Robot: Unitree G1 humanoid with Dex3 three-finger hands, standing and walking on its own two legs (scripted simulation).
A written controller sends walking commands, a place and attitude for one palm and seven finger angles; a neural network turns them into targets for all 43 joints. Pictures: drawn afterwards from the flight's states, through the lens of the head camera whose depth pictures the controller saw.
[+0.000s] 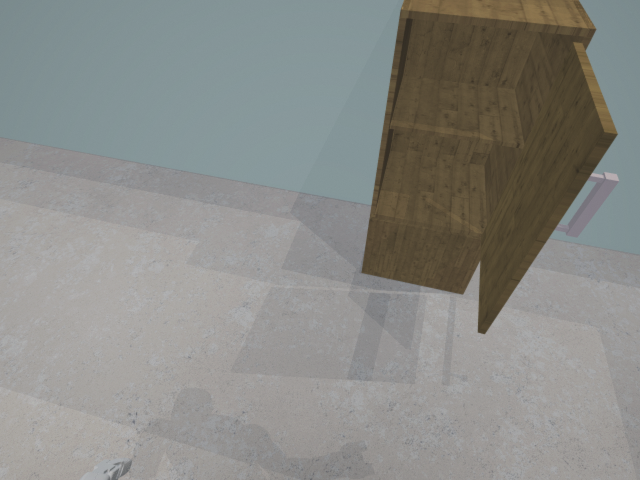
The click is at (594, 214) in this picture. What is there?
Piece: cupboard door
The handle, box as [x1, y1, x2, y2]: [555, 172, 618, 237]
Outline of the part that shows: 616,174 604,172 600,175 592,173 587,180 597,182 568,224 558,224 555,229 565,231 566,235 576,237 617,183 618,179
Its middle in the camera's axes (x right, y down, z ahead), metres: +0.47 -0.06 +0.71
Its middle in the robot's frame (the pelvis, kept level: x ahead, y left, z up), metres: +0.59 -0.44 +0.00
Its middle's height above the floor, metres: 0.77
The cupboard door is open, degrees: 87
